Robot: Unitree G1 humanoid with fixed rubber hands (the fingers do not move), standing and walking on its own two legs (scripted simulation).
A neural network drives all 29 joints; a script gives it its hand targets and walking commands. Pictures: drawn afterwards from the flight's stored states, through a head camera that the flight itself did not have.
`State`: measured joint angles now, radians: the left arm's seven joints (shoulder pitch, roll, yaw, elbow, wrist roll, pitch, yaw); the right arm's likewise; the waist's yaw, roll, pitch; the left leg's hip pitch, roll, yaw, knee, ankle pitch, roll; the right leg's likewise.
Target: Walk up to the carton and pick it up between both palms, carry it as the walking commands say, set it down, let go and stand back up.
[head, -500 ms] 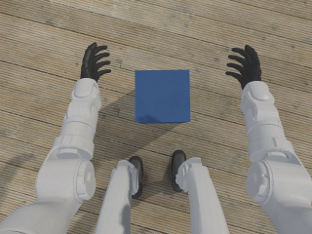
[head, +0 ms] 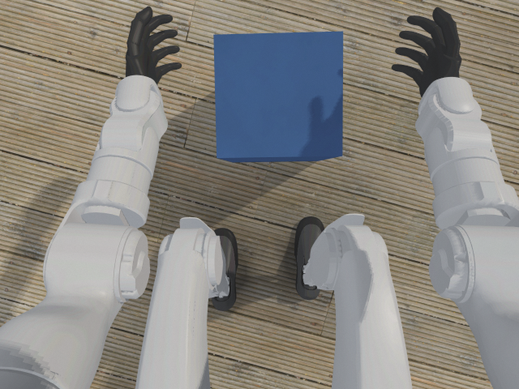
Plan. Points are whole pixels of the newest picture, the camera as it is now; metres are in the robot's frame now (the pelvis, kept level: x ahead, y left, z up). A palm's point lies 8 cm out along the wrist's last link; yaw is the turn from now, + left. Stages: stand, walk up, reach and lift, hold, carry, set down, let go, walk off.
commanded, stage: reach and lift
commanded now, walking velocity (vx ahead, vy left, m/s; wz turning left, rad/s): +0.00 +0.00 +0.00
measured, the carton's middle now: (276, 110) +0.50 -0.03 -0.36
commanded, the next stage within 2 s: none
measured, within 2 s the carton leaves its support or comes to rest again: neither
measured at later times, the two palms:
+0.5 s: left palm (180, 103) +0.51 +0.14 -0.28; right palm (387, 104) +0.49 -0.23 -0.28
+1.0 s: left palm (183, 100) +0.51 +0.14 -0.28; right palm (383, 103) +0.50 -0.22 -0.29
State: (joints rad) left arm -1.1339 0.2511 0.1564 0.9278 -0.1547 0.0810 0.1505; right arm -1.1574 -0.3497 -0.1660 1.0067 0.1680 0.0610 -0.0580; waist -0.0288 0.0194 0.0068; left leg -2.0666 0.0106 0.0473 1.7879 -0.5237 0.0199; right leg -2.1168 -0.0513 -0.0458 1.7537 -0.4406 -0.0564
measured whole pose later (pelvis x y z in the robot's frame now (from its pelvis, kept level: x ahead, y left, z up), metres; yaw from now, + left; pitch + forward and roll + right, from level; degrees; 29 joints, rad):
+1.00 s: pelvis -0.01 +0.00 -0.11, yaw +0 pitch +38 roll +2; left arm -1.36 0.30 0.01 1.16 -0.29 -0.02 0.16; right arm -1.38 -0.40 0.02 1.22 0.34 -0.04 -0.11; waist -0.03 0.03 0.29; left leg -2.27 0.02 0.05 2.17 -0.57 0.03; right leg -2.33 -0.06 -0.04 2.12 -0.47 -0.07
